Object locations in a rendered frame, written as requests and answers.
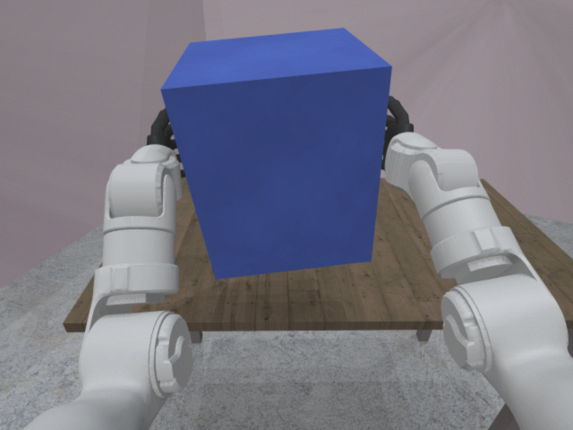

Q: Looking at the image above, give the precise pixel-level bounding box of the left robot upper arm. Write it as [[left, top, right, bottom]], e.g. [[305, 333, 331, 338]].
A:
[[22, 311, 193, 430]]

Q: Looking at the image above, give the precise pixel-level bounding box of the robot left hand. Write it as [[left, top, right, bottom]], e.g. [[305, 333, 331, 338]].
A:
[[146, 108, 186, 178]]

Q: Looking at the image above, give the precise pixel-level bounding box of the robot right hand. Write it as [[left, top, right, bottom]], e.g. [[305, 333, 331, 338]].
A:
[[381, 96, 414, 171]]

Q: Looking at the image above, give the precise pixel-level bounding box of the carton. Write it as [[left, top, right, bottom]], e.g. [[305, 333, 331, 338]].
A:
[[160, 28, 392, 280]]

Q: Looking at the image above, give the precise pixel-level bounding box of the right robot forearm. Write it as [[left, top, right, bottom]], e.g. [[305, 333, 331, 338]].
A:
[[385, 132, 569, 346]]

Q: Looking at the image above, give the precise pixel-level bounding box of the right robot upper arm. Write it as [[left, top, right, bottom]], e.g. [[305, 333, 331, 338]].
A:
[[440, 273, 573, 430]]

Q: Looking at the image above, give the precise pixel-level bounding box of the table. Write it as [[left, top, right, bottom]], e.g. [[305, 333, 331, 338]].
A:
[[63, 177, 573, 430]]

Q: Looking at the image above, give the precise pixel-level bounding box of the left robot forearm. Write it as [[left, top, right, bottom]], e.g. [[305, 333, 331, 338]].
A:
[[79, 144, 184, 384]]

